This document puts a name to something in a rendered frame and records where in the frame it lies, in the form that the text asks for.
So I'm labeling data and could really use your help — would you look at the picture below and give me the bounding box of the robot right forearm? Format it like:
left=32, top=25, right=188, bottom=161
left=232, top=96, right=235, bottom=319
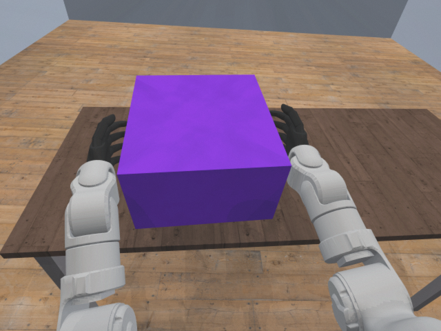
left=287, top=145, right=413, bottom=312

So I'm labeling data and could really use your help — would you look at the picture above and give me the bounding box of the robot right upper arm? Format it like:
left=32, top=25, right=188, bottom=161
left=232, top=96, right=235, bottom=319
left=328, top=263, right=441, bottom=331

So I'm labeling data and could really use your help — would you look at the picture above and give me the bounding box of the table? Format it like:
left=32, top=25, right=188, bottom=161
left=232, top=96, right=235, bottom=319
left=0, top=107, right=441, bottom=311

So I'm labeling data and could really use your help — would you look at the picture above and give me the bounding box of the robot left hand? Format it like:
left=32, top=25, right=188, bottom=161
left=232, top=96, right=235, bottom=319
left=87, top=114, right=127, bottom=167

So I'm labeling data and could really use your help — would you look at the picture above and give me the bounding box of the robot right hand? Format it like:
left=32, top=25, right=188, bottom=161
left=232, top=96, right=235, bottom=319
left=270, top=104, right=309, bottom=156

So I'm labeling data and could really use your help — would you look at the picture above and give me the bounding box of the carton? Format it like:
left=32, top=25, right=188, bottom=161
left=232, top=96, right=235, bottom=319
left=117, top=74, right=291, bottom=229

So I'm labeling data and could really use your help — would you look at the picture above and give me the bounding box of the robot left forearm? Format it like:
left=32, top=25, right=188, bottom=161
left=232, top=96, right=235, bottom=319
left=57, top=160, right=125, bottom=331

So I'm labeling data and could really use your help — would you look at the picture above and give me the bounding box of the robot left upper arm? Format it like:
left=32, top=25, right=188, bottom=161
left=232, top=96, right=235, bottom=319
left=60, top=303, right=137, bottom=331

